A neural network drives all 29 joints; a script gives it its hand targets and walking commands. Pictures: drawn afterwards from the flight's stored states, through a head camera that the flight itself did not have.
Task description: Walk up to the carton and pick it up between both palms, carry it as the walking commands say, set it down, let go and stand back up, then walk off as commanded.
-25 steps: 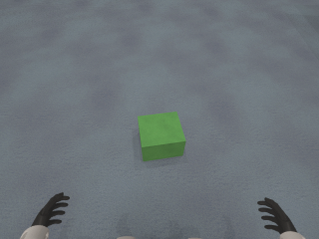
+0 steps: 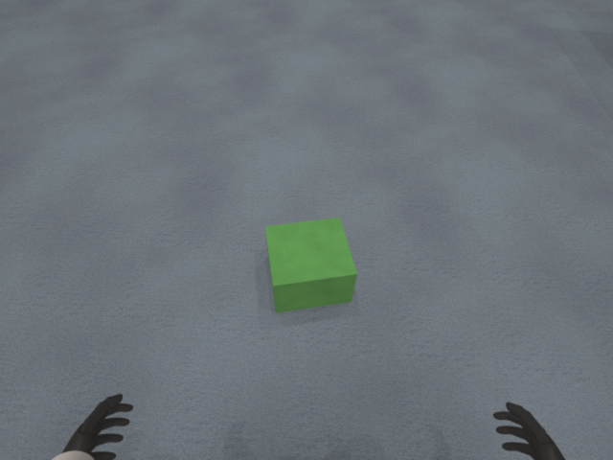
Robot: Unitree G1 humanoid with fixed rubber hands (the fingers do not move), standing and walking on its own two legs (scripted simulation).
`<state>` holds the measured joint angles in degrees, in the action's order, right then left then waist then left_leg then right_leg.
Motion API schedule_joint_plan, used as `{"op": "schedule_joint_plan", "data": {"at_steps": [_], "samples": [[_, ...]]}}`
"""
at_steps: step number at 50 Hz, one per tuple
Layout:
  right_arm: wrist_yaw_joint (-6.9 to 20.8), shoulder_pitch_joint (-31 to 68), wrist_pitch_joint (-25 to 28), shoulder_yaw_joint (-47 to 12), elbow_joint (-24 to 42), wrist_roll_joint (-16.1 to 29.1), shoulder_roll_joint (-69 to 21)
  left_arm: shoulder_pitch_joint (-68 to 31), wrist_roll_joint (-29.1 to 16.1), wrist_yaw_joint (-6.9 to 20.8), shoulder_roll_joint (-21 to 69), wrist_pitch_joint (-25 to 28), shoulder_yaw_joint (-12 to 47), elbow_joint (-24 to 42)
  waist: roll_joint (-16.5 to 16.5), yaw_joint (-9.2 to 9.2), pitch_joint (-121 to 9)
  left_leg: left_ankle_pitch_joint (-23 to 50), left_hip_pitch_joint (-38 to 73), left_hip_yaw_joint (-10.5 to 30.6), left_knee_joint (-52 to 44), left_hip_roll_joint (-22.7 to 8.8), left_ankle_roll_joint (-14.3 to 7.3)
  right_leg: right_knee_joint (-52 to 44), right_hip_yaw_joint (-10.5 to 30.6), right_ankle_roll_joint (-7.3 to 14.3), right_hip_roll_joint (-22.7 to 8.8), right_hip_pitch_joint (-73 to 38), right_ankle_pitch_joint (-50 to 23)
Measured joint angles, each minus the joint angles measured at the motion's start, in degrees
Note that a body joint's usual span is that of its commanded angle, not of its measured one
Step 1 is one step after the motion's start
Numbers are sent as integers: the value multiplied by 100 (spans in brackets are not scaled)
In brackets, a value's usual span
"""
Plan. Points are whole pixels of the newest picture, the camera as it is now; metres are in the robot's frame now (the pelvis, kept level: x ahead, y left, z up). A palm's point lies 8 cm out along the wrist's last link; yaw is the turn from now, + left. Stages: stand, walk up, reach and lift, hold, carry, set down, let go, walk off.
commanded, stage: stand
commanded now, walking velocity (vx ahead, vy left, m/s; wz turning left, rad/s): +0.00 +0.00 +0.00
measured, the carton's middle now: (308, 264) +0.83 +0.01 -0.67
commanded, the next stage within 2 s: walk up in 1.52 s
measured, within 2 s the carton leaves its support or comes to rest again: neither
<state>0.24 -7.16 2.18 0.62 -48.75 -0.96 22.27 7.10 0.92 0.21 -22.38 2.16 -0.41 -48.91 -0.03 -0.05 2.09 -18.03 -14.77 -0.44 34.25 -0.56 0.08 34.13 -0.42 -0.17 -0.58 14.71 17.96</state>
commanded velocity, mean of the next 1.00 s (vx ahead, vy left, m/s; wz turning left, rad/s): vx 0.00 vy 0.00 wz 0.00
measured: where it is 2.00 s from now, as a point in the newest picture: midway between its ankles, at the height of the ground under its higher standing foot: outside the picture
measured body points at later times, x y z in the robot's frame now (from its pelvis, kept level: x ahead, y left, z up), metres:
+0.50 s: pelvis +0.00 +0.00 +0.02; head +0.00 +0.00 +0.47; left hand +0.12 +0.31 -0.09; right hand +0.12 -0.31 -0.09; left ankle +0.00 +0.12 -0.73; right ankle +0.00 -0.12 -0.73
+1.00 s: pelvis +0.00 +0.00 +0.02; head +0.00 +0.00 +0.47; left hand +0.11 +0.32 -0.10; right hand +0.11 -0.32 -0.10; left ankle +0.00 +0.12 -0.73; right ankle +0.00 -0.12 -0.73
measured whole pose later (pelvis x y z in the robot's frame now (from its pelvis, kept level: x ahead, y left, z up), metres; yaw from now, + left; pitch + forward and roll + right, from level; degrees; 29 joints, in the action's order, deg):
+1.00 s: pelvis +0.00 +0.00 +0.02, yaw +0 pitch -2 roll +0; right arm 0.1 -4.6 1.2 0.2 -60.6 -0.7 22.7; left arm 4.7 0.6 0.0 -22.8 1.2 0.2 -60.5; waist 0.0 -0.1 2.3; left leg -10.8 -7.4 -0.5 20.3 -0.7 0.5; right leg 20.3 -0.3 -0.3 -0.5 7.5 10.8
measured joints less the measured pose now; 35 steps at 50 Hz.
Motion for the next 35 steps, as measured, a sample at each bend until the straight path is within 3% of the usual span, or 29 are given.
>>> {"op": "schedule_joint_plan", "data": {"at_steps": [17,35], "samples": [[11,210,-45,-37,-708,20,12,-195,-23,0,-19,-28,61,-692,0,8,9,489,504,-5,-923,-2,19,-912,-1,-9,2,-498,-483],[-1,240,-77,-34,-1115,23,29,-227,-25,-11,-33,-71,63,-1076,-2,1,15,695,680,-6,-1299,-7,31,-1281,5,-13,4,-669,-689]]}}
